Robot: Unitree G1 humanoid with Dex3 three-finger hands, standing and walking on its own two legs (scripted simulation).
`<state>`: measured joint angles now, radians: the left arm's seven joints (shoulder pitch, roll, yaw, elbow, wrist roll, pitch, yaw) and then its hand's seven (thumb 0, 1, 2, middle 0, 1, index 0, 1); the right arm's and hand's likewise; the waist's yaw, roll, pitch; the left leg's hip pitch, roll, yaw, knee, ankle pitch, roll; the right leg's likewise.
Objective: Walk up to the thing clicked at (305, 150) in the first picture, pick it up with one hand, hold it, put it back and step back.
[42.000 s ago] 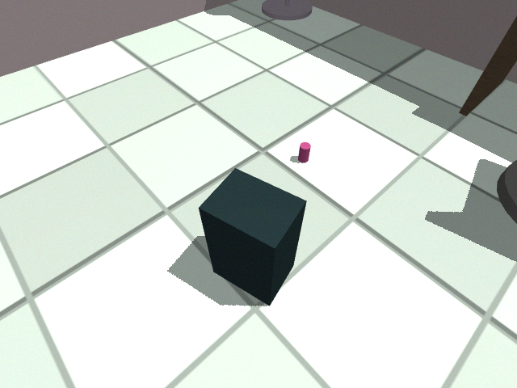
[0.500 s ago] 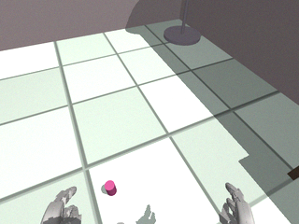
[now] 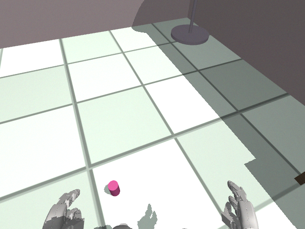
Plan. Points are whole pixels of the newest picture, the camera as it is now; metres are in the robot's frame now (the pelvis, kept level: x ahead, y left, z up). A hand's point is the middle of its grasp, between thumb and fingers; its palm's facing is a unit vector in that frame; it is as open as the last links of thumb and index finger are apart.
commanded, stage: home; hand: left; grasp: from above
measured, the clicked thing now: (114, 188) +0.45 +0.22 -0.66
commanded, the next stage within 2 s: stand in 1.46 s
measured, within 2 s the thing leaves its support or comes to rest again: neither
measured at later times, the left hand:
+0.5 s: hand (83, 222) +0.16 +0.18 -0.05, palm faces +0.04 -0.98 -0.20, open 7.4 cm
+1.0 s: hand (83, 217) +0.17 +0.18 -0.05, palm faces +0.04 -0.98 -0.20, open 7.4 cm
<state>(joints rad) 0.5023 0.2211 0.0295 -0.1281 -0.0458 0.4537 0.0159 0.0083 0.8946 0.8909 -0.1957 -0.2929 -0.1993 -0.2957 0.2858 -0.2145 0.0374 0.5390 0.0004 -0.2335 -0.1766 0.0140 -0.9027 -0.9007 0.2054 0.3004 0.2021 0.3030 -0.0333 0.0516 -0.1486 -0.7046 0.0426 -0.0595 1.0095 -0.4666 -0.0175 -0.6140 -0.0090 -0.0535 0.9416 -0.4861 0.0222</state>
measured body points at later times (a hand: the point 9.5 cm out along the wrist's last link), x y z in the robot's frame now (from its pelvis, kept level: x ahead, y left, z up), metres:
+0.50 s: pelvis +0.00 +0.00 +0.00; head +0.01 +0.00 +0.45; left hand +0.16 +0.23 -0.03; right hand +0.16 -0.24 -0.06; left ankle +0.02 +0.13 -0.68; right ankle -0.01 -0.14 -0.68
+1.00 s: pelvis +0.01 +0.00 +0.00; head +0.03 +0.01 +0.45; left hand +0.17 +0.23 -0.03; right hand +0.17 -0.24 -0.07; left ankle +0.02 +0.13 -0.68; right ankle -0.01 -0.14 -0.68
